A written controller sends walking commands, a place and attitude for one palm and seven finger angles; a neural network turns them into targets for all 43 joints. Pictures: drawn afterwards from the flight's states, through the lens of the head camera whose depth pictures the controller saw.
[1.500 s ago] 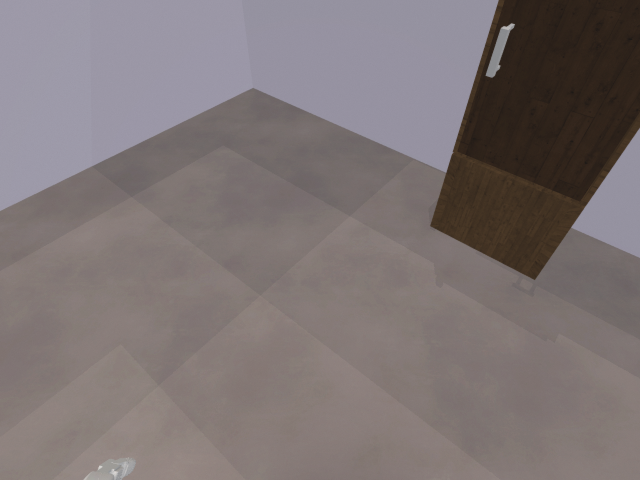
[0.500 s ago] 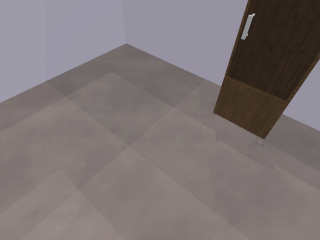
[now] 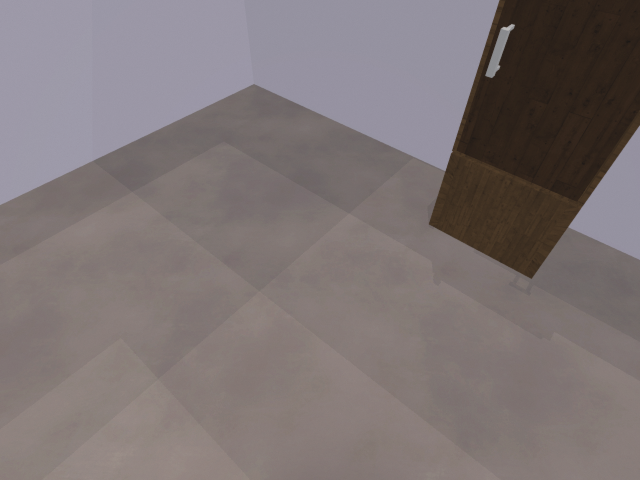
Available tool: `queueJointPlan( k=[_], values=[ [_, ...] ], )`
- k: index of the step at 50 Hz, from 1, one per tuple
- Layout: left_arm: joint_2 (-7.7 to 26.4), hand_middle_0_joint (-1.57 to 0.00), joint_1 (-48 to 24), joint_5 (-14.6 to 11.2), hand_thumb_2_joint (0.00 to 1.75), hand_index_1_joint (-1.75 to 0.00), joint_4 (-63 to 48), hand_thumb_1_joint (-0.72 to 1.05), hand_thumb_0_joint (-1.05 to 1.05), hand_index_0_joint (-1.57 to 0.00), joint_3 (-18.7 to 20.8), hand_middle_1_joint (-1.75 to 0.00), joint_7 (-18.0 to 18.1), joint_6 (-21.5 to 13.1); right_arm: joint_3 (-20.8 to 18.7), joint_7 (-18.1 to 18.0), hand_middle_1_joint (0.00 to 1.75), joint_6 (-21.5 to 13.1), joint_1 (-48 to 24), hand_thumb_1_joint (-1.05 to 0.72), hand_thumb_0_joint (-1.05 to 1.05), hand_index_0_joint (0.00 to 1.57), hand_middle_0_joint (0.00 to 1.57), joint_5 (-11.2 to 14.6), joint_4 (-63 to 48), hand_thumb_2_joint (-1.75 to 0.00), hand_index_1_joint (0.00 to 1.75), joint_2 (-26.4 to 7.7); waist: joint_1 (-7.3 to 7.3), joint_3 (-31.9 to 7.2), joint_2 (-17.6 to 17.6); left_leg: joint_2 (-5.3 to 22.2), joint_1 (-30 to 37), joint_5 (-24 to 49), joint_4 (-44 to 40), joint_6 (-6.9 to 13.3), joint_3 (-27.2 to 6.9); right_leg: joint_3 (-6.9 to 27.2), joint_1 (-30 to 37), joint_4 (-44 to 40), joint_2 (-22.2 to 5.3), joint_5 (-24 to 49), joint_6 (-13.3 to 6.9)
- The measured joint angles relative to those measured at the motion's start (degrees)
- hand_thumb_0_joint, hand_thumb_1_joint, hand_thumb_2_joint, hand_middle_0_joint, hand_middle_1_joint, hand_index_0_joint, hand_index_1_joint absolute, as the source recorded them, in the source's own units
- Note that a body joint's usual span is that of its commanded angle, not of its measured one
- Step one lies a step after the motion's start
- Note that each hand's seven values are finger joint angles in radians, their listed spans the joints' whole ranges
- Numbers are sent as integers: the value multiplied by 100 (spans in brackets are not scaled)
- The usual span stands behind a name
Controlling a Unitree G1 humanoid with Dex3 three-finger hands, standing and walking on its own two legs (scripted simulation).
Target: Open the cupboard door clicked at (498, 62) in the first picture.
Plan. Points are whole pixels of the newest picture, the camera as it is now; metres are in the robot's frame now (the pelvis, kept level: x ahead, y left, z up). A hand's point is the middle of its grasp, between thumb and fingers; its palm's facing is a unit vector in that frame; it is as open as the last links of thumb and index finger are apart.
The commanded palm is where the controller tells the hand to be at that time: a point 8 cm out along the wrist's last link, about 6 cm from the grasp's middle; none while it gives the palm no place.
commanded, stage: walk to a spot facing it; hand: left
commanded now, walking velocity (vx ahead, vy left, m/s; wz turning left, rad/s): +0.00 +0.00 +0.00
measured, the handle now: (500, 50) +1.23 -0.45 +0.02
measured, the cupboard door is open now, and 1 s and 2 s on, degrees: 0 0 0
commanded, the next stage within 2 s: turn to face it in 1.04 s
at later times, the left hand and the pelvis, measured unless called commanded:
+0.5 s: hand out of the picture +0.08 +0.19 -0.19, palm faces -0.11 -0.98 -0.14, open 7.4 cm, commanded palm none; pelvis +0.10 +0.01 -0.01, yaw -6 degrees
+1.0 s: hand (265, 354) +0.36 +0.12 -0.18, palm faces -0.12 -0.97 -0.19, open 7.3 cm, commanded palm none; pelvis +0.30 -0.05 -0.01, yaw -8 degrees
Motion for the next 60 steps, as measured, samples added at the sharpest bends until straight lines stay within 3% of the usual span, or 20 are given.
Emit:
queueJointPlan(
  k=[7,13,18,20,23,25,27,30,33,35,36,39,42,45,48,55,58,60],
  values=[
    [-87,-20,109,13,90,-30,-5,91,0,-20,9,-30,44,52,18,-12,30,53,69,-91,0,20,20,-48,-3,-90,30,85,28,-107,10,34,-40,-110,130,-21,36,32,-46,105,32,-83,-9],
    [-413,-20,720,53,90,-30,-17,91,0,-20,57,-30,-65,114,15,42,30,98,585,-91,0,20,20,-101,-6,-90,30,402,65,-371,16,137,-233,-997,864,33,149,127,-142,492,131,-487,-69],
    [-711,-20,1248,28,90,-30,71,91,0,-20,124,-30,-81,62,-22,25,30,-16,1023,-91,0,20,20,-73,51,-90,30,656,66,-346,-64,188,-183,-1132,1207,58,322,235,-142,881,140,-899,-10],
    [-786,-20,1410,33,90,-30,151,91,0,-20,148,-30,-85,94,-48,7,30,-141,1170,-91,0,20,20,-92,46,-90,30,782,51,-321,-192,132,-37,-1302,1162,102,512,267,-398,1567,80,-1196,-129],
    [-880,-20,1387,62,90,-30,242,91,0,-20,164,-30,-89,140,-69,-91,30,-342,1506,-91,0,20,20,-104,17,-90,30,940,-109,-189,-177,169,324,-1324,843,132,653,-22,-1120,3227,46,-1514,-176],
    [-887,-20,1210,67,90,-30,188,91,1,-20,210,-30,-115,135,-66,-137,30,-387,1761,-91,0,20,20,-114,79,-90,30,1048,-202,-71,-151,199,588,-1272,537,114,672,-215,-1576,3747,-65,-1456,-170],
    [-875,-20,948,69,90,-30,47,91,1,-20,252,-30,-157,129,-65,-159,30,-384,1994,-91,0,20,20,-120,207,-90,30,1140,-238,56,-116,235,847,-1227,232,68,694,-357,-1955,3728,-210,-1242,-155],
    [-871,-20,491,53,90,-30,-218,91,1,-19,290,-30,-206,93,-67,-170,30,-345,2259,-91,0,20,20,-126,418,-90,30,1222,-246,249,-35,301,1223,-1235,-134,-25,777,-548,-2246,2861,-375,-754,-165],
    [-863,-20,96,45,90,-30,-445,91,1,-19,311,-30,-211,-2,-87,-163,30,-304,2420,-91,0,20,20,-99,594,-90,30,1237,-261,403,60,411,1535,-1454,-184,-157,907,-733,-2210,2001,-310,-334,-286],
    [-824,-20,-47,69,90,-30,-557,91,0,-19,328,-30,-193,-133,-111,-151,30,-271,2514,-91,0,20,20,-66,689,-90,30,1249,-238,442,64,514,1532,-1776,388,-190,968,-840,-1892,1467,-189,-31,-407],
    [-799,-20,-86,90,90,-30,-587,91,0,-19,347,-30,-165,-229,-120,-126,30,-241,2526,-91,0,20,20,-39,729,-90,30,1261,-201,448,35,586,1316,-1919,1123,-153,970,-857,-1801,1427,-174,345,-439],
    [-800,-20,-99,39,90,-30,-575,91,0,-19,382,-30,-68,-362,-175,-92,30,-128,2211,-91,0,20,20,26,661,-90,30,1234,-219,470,-4,561,13,-1774,4190,76,447,-899,-1609,1830,-130,-163,-429],
    [-857,-20,90,33,90,-30,-441,91,0,-19,343,-30,-1,-323,-249,-73,30,-108,1717,-91,1,20,20,-22,373,-90,30,1152,-221,330,-27,613,-1142,-1190,5277,161,381,-903,-1120,1397,-56,-266,-372],
    [-919,-20,363,58,90,-30,-281,93,-1,-20,351,-30,86,-300,-302,-62,30,-105,1229,-91,0,20,20,-75,-25,-90,30,1065,-238,133,35,752,-1962,-825,4903,89,409,-915,-694,890,13,-215,-350],
    [-926,-20,625,80,90,-30,-132,94,0,-20,316,-30,71,-285,-337,-9,30,-97,846,-91,0,20,20,-85,-339,-90,30,1040,-222,-39,87,857,-2372,-427,4063,-8,483,-948,-336,517,54,-242,-301],
    [-966,-20,1118,98,90,-30,12,92,0,-20,273,-30,37,-329,-340,129,30,-119,374,-93,0,20,20,-78,-583,-90,30,1008,61,-108,15,759,-2099,-52,2134,-5,662,-1090,325,282,34,-688,-62],
    [-971,-20,1344,81,90,-30,72,92,0,-20,284,-30,45,-307,-307,135,30,-214,324,-92,0,20,20,-104,-608,-90,30,1018,158,-53,-102,567,-1599,51,1451,123,811,-1109,408,754,-133,-1168,95],
    [-964,-20,1369,33,90,-30,144,91,0,-20,288,-30,54,-217,-262,84,30,-300,255,-92,0,20,20,-131,-613,-90,30,1077,208,73,-252,457,-1532,-209,1708,331,962,-829,-84,2097,-315,-1553,28]
  ],
)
